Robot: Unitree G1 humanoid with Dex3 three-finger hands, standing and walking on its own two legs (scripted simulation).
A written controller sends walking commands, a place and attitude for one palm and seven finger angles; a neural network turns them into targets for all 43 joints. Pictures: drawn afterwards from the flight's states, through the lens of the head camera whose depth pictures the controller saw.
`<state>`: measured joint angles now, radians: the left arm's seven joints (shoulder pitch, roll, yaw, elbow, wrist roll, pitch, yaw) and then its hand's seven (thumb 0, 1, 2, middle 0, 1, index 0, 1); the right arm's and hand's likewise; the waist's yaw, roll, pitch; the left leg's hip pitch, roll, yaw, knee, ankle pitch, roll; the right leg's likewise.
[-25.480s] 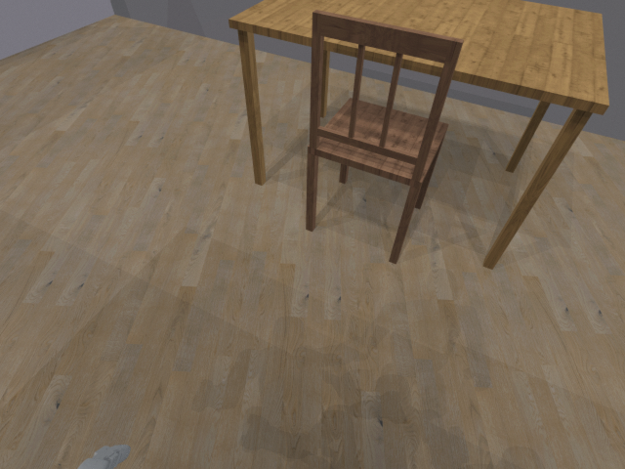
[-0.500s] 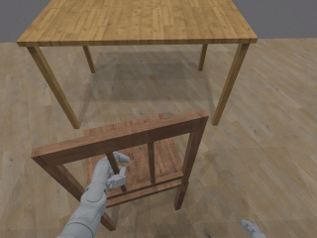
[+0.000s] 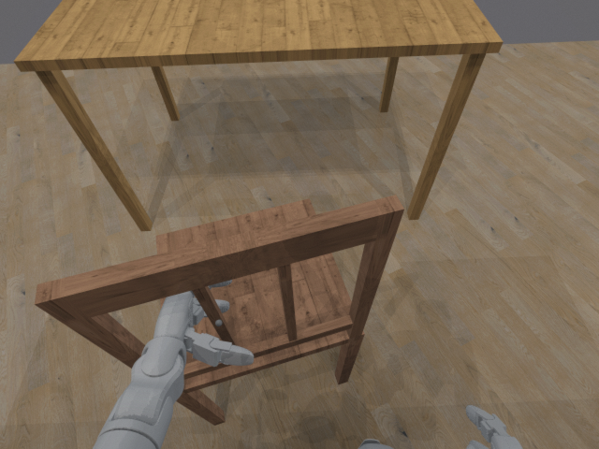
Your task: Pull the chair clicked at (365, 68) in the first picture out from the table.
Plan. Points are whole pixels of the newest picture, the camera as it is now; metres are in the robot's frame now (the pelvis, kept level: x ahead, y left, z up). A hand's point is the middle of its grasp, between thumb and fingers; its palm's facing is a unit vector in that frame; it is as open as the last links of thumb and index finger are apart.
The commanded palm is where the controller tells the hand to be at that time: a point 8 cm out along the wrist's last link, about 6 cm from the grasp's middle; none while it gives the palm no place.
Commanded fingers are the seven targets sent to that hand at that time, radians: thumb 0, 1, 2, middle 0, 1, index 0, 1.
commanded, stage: open the thumb and straighten the fingers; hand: left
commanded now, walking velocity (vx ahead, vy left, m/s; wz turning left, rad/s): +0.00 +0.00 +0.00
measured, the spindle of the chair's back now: (220, 325) +0.31 +0.13 -0.07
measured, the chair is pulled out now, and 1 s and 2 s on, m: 0.52 0.52 0.52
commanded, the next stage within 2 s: draw the fingers out of the gap in 0.28 s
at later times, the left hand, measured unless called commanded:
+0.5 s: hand (202, 333) +0.28 +0.15 -0.04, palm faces -0.02 -0.99 -0.15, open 17.4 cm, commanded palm +0.25 +0.20 -0.02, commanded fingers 0.00 -0.55 0.20 0.00 0.00 0.00 0.00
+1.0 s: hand (191, 401) +0.19 +0.15 -0.04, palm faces -0.02 -0.99 -0.15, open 17.5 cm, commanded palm +0.17 +0.20 -0.02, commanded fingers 0.00 -0.55 0.20 0.00 0.00 0.00 0.00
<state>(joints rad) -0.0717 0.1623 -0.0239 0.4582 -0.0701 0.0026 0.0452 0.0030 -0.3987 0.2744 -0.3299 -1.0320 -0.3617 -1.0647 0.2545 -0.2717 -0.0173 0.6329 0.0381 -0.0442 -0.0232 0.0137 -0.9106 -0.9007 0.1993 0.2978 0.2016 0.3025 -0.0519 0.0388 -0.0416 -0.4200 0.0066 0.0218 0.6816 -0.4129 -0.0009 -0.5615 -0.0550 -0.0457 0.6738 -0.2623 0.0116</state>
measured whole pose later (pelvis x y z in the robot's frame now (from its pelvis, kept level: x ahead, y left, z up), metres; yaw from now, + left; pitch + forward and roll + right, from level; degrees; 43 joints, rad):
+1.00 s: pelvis -0.01 +0.00 -0.02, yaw +2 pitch +9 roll -1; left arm 0.37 0.21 -0.05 -0.02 -0.07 0.13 -0.02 -0.01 -0.54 0.20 0.00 0.00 0.00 0.00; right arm 0.23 -0.26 0.03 0.51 0.04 -0.12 -0.07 0.02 -0.91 -0.90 0.20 0.30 0.20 0.30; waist -0.04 0.05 -0.10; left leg -0.53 0.00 -0.03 0.88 -0.50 0.00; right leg -0.64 -0.07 -0.09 0.84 -0.35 0.01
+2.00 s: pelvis +0.02 -0.01 +0.00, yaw +2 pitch +2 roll -1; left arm 0.69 0.38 0.03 -0.41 -0.08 0.07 0.07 -0.01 -0.23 0.36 -0.21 -0.14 -0.18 -0.12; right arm 0.22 -0.21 0.01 0.55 0.05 -0.12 -0.12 0.02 -0.91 -0.90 0.20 0.30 0.20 0.30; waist 0.00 0.08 -0.04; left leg -0.28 0.03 -0.03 0.72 -0.48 -0.02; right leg -0.40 -0.04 -0.10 0.70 -0.34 0.00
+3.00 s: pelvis +0.01 -0.02 +0.02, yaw +2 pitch -4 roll +0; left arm 0.53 0.35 0.30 -0.45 -0.06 -0.07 0.14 0.02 0.88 0.90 -0.21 -0.30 -0.22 -0.31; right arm 0.22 -0.26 -0.02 0.66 0.03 -0.15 -0.08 0.02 -0.91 -0.90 0.20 0.30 0.20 0.30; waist 0.06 0.09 0.04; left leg -0.06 0.04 -0.02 0.46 -0.34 -0.03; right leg -0.19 -0.02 -0.10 0.48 -0.22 -0.01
